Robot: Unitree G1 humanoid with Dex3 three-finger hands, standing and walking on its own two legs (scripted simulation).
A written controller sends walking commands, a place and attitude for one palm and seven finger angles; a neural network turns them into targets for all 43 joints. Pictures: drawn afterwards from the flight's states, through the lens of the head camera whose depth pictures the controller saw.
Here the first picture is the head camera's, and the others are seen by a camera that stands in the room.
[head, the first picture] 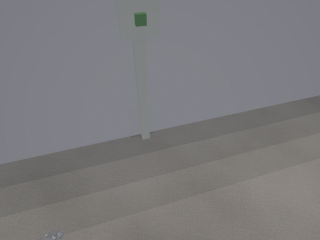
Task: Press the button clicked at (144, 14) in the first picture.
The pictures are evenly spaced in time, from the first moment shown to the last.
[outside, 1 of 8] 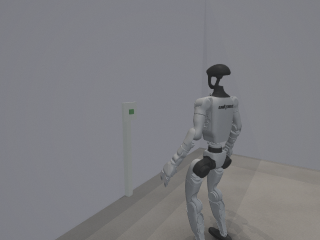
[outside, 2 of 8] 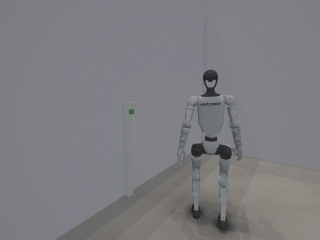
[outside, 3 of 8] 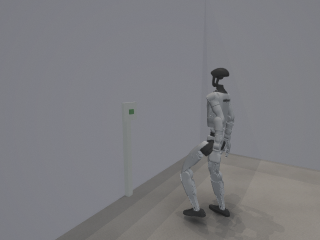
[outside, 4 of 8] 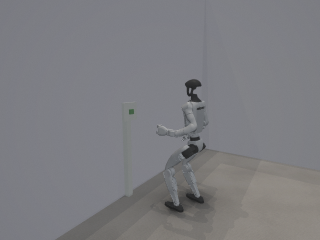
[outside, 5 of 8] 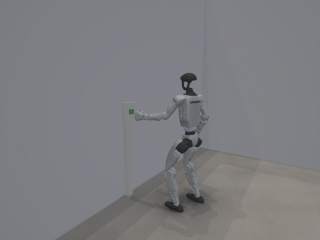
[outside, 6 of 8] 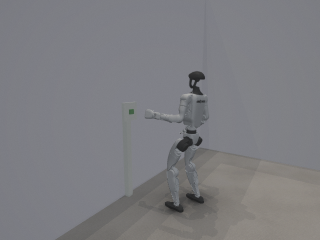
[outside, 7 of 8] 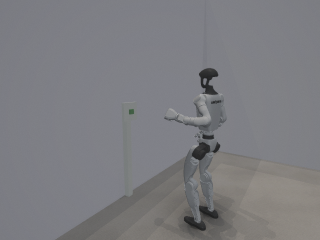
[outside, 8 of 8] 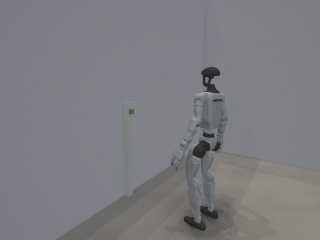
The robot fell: no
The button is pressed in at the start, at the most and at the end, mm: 0 8 0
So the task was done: yes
